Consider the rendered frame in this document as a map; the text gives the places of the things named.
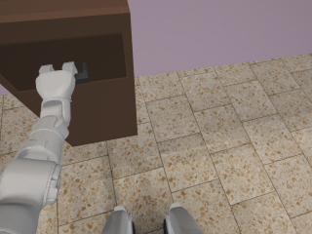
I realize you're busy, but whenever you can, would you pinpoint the left robot upper arm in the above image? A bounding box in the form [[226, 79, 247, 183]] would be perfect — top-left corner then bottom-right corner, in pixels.
[[0, 157, 61, 234]]

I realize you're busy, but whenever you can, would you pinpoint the robot right thigh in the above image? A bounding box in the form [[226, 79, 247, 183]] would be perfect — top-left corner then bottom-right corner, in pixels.
[[165, 207, 205, 234]]

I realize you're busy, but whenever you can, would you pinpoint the handle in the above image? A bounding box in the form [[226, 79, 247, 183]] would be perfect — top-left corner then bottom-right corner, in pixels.
[[74, 61, 90, 85]]

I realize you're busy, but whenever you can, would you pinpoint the robot left forearm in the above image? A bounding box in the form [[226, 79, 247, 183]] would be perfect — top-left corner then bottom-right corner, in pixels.
[[0, 97, 71, 194]]

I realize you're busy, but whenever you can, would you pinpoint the drawer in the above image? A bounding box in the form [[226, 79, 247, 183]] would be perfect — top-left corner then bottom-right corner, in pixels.
[[0, 32, 127, 92]]

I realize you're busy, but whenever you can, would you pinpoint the cabinet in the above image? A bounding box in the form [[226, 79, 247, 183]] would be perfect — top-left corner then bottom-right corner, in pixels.
[[0, 0, 137, 147]]

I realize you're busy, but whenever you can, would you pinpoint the robot left hand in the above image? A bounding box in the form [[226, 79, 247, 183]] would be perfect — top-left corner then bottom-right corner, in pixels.
[[35, 61, 78, 102]]

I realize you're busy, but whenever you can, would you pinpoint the left robot shin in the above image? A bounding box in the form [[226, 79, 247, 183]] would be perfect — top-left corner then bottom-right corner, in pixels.
[[114, 206, 126, 212]]

